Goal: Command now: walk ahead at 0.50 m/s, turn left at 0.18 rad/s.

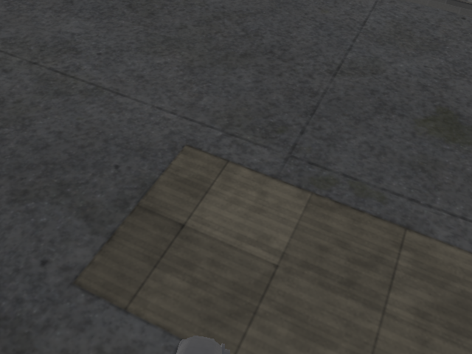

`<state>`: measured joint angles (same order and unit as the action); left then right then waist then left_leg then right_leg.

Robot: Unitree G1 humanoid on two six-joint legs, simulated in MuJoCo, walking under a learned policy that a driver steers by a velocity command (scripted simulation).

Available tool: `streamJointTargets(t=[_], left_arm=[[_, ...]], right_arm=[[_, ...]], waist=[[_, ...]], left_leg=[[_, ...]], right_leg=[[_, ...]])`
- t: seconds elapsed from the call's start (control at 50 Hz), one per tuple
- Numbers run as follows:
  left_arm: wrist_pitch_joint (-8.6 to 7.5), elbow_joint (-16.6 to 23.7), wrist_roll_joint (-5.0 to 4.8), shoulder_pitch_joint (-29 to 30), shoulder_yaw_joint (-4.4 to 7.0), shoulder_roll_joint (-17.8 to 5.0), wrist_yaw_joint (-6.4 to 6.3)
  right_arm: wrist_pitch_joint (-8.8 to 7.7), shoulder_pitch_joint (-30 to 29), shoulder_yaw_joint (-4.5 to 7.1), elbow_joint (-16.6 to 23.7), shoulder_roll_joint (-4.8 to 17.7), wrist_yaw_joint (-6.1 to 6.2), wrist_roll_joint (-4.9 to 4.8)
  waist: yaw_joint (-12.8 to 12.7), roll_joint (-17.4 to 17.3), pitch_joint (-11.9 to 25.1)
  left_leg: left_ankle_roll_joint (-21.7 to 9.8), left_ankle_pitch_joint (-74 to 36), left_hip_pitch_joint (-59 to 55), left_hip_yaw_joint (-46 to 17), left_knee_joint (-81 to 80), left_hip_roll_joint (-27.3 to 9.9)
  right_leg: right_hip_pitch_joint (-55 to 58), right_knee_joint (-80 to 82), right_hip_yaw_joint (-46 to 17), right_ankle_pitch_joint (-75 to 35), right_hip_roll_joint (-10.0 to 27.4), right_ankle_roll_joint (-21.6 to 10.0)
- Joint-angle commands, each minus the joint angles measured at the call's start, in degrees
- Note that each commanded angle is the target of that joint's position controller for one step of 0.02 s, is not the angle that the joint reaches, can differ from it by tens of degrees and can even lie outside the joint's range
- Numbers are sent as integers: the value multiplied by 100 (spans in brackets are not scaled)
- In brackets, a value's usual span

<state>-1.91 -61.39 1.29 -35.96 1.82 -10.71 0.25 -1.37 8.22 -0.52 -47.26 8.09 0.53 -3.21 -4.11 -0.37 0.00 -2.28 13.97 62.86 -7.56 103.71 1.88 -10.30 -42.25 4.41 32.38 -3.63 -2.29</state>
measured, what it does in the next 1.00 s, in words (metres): goes down, turning right: left foot 0.24 m lower, then right foot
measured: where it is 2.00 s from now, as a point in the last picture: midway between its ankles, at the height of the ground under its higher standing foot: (279, 325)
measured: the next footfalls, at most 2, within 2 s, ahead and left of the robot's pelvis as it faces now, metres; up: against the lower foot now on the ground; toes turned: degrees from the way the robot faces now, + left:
left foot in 0.28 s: +0.34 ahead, +0.14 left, -0.24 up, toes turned -5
right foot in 0.68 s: +0.64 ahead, -0.16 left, -0.24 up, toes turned -14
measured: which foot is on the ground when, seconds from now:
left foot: up 0.00-0.26, down 0.28-0.68, up 0.70-1.00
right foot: down 0.00-0.28, up 0.30-0.66, down 0.68-1.00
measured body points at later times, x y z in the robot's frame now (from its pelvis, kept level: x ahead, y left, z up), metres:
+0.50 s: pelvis +0.35 +0.03 -0.22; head +0.37 +0.03 +0.23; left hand +0.49 +0.27 -0.34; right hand +0.26 -0.21 -0.36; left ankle +0.30 +0.14 -0.94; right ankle +0.41 -0.14 -0.83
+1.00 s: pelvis +0.62 -0.08 -0.20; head +0.68 -0.12 +0.25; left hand +0.82 +0.14 -0.31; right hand +0.73 -0.40 -0.29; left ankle +0.82 +0.03 -0.88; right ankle +0.60 -0.15 -0.94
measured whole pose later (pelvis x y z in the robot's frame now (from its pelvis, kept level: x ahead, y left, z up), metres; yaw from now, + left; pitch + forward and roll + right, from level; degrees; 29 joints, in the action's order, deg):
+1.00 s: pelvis +0.62 -0.08 -0.20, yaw -25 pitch +6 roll +2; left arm -0.1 -40.8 -1.6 -15.5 4.1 -14.2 -2.1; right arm -3.3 -2.0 3.3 -41.8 14.1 2.2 0.6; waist -2.7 -0.2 -2.0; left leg 3.2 8.1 41.2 -7.2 46.1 -0.4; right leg -19.4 -25.6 -9.5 10.6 -7.3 -4.6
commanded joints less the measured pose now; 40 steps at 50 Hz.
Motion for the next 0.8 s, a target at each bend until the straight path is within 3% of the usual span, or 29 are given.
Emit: streamJointTargets(t=[0.02, 0.04, 0.06, 0.08, 0.12, 0.18, 0.2, 0.24, 0.26, 0.28, 0.3, 0.32, 0.34, 0.36, 0.38, 0.4, 0.42, 0.46, 0.48, 0.52, 0.6, 0.64, 0.68, 0.7, 0.72, 0.74, 0.76, 0.78, 0.8], left_arm=[[-343, 669, -79, 1155, -4, -929, -316], [-385, 649, -330, 953, -23, -825, -365], [-415, 775, -489, 1089, -118, -527, -529], [-414, 597, -382, 407, -122, -395, -533], [-275, 380, -271, -266, -175, -13, -478], [-123, 300, -268, -545, -91, 52, -373], [-75, 332, -299, -312, 2, -31, -367], [-78, 182, -254, -234, 73, 109, -285], [-96, 72, -170, -284, 68, 221, -228], [-174, 61, -211, 5, 172, 249, -121], [-306, 307, -312, 663, 231, -18, -109], [-453, 655, -592, -233, 221, -201, -116], [-482, 904, -498, 81, 160, -290, -138], [-438, 1122, -433, 564, 114, -142, -174], [-371, 1250, -484, 1030, 106, -29, -269], [-166, 1294, -494, 1473, 159, -53, -308], [-28, 1374, -415, 1652, 102, 252, -271], [-85, 1524, -267, 1760, 141, 218, -255], [-131, 1687, -260, 2018, 142, 149, -227], [-172, 1823, -230, 2507, 55, 210, -117], [-77, 2491, -257, 3691, 32, -2, 108], [-122, 2608, -194, 3682, 76, -187, 179], [-135, 2298, -154, 2383, 289, -673, 257], [-105, 2110, -189, 1353, 535, -1379, 181], [-142, 2055, -182, 1128, 558, -1921, 211], [-105, 2138, -133, 763, 520, -1589, 146], [-133, 2248, -120, 1399, 452, -1417, 76], [-146, 2367, -170, 1985, 411, -1316, 49], [-164, 2461, -180, 2404, 369, -1143, 36]], right_arm=[[6, -194, 141, 543, 312, -10, 277], [-69, -368, 318, 703, 771, -68, 266], [-169, -685, 287, 819, 784, -226, 361], [-243, -1432, 209, 973, 462, -373, 345], [-228, -2086, 213, 1261, 248, -533, 170], [-201, -2216, 205, 1343, 203, -599, -73], [-178, -1744, 226, 1117, 287, -588, -107], [-194, -303, 399, 557, 617, -470, -71], [-169, 637, 586, 118, 882, -370, 42], [-195, 2048, 609, -280, 846, -317, 220], [-143, 3303, 574, -662, 1013, -267, 545], [-268, 2844, 591, -694, 1407, -192, 566], [-270, 2452, 550, -607, 1228, -187, 349], [-278, 2454, 648, -784, 1377, -204, 240], [-370, 2030, 630, -920, 1276, -124, 257], [-363, 1324, 461, -786, 767, -70, 386], [-359, 724, 277, -744, 354, -11, 548], [-369, 326, 289, -640, 574, 84, 546], [-367, 355, 292, -681, 682, 154, 482], [-379, 907, 339, -828, 896, 203, 398], [-315, 1521, 395, -958, 1112, 202, 183], [-259, 1497, 408, -948, 1248, 123, 228], [-248, 1426, 433, -821, 1468, 104, 246], [-344, 1303, 419, -590, 1417, 147, 391], [-567, 2187, 152, -518, 632, -32, 476], [-720, 1612, 314, -413, 1274, -111, 357], [-725, 922, 379, -122, 1321, -42, 205], [-673, 554, 382, 20, 1229, 84, 293], [-559, 587, 441, 17, 1218, 177, 386]], waist=[[989, -419, -404], [863, -200, -682], [750, 186, -673], [168, 44, -798], [-376, 18, -876], [-710, 331, -1003], [-581, 472, -997], [-107, 31, -562], [247, -282, -201], [987, -839, 150], [1839, -1062, 690], [1000, -2060, 1421], [1035, -1225, 2104], [1007, -824, 2009], [668, -104, 1921], [314, 344, 709], [-48, 289, 72], [-192, -313, -339], [-181, -615, -328], [123, -496, -29], [544, -306, -358], [417, -458, -253], [-299, -488, 530], [-673, 216, 1012], [-125, 1867, 2297], [-565, 1115, 2761], [-382, 915, 1761], [-61, 245, 1020], [263, 126, 666]], left_leg=[[396, -3486, -3169, 264, -2576, -377], [211, -4378, -2002, -289, -3599, -696], [117, -5883, -1962, -123, -5351, -688], [122, -6212, -2222, 234, -6156, -447], [309, -5526, -1958, 255, -7358, -414], [284, -4403, -2243, 197, -8216, -468], [150, -4534, -2689, -181, -8755, -840], [13, -5072, -4498, 60, -9628, -1033], [63, -5059, -5917, 538, -9427, -747], [-282, -5845, -8219, 167, -8533, -1131], [-537, -8153, -9428, 139, -7044, -1783], [-1283, -9244, -10522, -716, -5792, -2578], [-1353, -6678, -10322, -902, -6116, -2513], [-1699, -4110, -9834, -1484, -6601, -2755], [-1677, -1442, -8348, -2309, -7424, -3061], [-1474, -1587, -6261, -2163, -7996, -2913], [-1292, -1779, -4685, -1709, -8096, -2677], [-922, -1937, -3556, -754, -8441, -2044], [-832, -2121, -3448, -375, -8469, -1815], [-704, -2659, -3907, 189, -8419, -1609], [-479, -3003, -5330, 399, -8446, -1763], [-304, -4545, -5726, 894, -7981, -1556], [-139, -5602, -5423, 1277, -6287, -1253], [191, -4126, -3839, 1441, -4378, -933], [516, 1770, -2031, 727, -1818, 201], [401, 1802, -1656, -81, -1724, 129], [352, 1490, -1096, 7, -1928, -66], [335, 1213, -1259, 181, -2471, -239], [346, 1025, -1735, 248, -2931, -380]], right_leg=[[-3535, 2017, -2353, -3408, 1771, -1124], [-2353, 1316, -2214, -2777, 1480, -905], [-1553, 873, -1588, -1589, 1090, -684], [-1373, 699, -1370, -1106, 944, -701], [-241, 166, -1523, -1206, 987, -756], [299, -652, -1874, -1739, 863, -830], [306, -1262, -2084, -1557, 917, -834], [-179, -2892, -2096, -1592, 646, -758], [-950, -4078, -1886, -1660, 303, -620], [-3062, -5857, -1714, 781, -334, -334], [-4264, -7952, -1483, 2701, -613, -159], [-5689, -8733, -1811, 2180, -193, 156], [-5994, -7773, -1798, 1426, 362, 224], [-6492, -7871, -1455, 1040, 574, 196], [-6032, -6996, -1543, -419, 841, 38], [-5402, -5716, -1448, -1218, 852, 45], [-4704, -4898, -1577, -1514, 1025, 218], [-3825, -3222, -1528, -2125, 1152, 353], [-3502, -2437, -1412, -2574, 1101, 357], [-2982, -1343, -970, -3601, 949, 239], [-3360, -438, -578, -3239, 666, -199], [-2715, -14, -66, -2511, 294, -467], [-496, 458, 212, -2846, -175, -698], [1467, 571, -1171, -4498, 521, -1062], [3499, 1294, -4453, -5222, 2357, -2393], [3646, 1772, -5032, -4422, 2232, -2271], [3005, 1731, -4218, -4883, 2085, -1991], [1837, 1782, -3511, -5553, 1776, -1719], [802, 1890, -2907, -6134, 1581, -1536]])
